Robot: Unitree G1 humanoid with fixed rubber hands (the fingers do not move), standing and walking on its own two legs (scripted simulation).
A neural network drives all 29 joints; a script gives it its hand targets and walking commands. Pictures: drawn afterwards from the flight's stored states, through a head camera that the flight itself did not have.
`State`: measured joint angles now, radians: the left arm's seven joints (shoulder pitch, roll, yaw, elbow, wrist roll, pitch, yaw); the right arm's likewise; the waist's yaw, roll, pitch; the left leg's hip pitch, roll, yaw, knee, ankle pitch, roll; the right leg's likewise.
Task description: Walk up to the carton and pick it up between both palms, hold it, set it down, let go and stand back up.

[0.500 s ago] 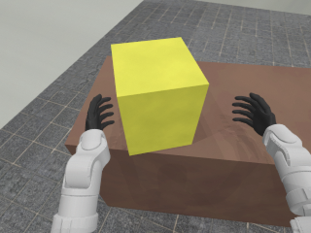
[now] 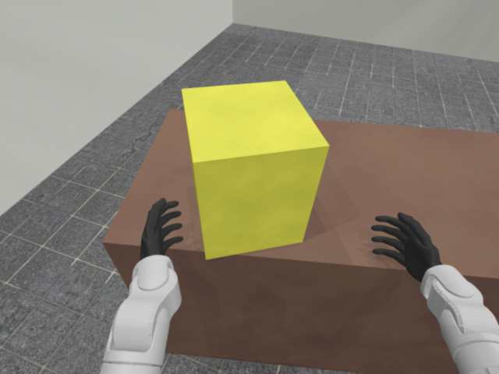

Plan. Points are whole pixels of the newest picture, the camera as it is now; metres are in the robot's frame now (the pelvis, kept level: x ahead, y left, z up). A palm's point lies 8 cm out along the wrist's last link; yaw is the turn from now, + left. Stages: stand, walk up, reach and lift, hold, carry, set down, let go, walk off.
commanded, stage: set down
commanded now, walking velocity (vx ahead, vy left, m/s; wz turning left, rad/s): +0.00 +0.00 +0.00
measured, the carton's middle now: (245, 170) +0.47 +0.04 +0.08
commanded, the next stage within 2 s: none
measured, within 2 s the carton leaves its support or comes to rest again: neither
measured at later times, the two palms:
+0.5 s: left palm (147, 283) +0.24 +0.17 +0.04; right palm (419, 302) +0.26 -0.25 +0.01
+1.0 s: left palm (128, 312) +0.21 +0.20 -0.01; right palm (400, 330) +0.23 -0.23 -0.02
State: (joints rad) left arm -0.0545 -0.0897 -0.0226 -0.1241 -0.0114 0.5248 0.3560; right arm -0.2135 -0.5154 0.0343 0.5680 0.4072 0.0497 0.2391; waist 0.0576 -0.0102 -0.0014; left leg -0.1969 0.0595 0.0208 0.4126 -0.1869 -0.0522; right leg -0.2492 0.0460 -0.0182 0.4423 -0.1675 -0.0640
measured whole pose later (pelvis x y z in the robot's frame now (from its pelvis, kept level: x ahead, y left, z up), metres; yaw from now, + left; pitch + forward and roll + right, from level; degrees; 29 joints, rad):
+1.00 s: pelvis +0.02 +0.03 +0.00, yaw +0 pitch -2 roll +0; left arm 0.27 0.00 -0.06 0.03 0.02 0.24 0.24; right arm 0.17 -0.40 0.01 0.47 0.28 -0.10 0.22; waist 0.05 -0.01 0.04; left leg -0.15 0.04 0.03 0.42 -0.23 -0.03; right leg -0.18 0.03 -0.01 0.39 -0.18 -0.03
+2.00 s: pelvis +0.03 +0.04 +0.00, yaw +0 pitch -5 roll -1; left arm 0.22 0.20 -0.01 0.44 -0.02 0.16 0.04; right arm 0.18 -0.16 -0.04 0.74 -0.02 -0.20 0.04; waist 0.03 -0.01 0.11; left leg -0.08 0.03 0.04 0.42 -0.26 -0.01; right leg -0.11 0.01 0.00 0.40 -0.21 -0.01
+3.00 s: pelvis +0.03 +0.05 +0.00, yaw +1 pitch -3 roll -1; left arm 0.35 0.22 0.03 0.85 0.02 -0.02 0.00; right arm 0.42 -0.21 -0.03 0.80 0.00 -0.03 -0.01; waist -0.01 -0.01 -0.02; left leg -0.18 0.02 0.01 0.54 -0.30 0.01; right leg -0.18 0.01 -0.02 0.47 -0.24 0.00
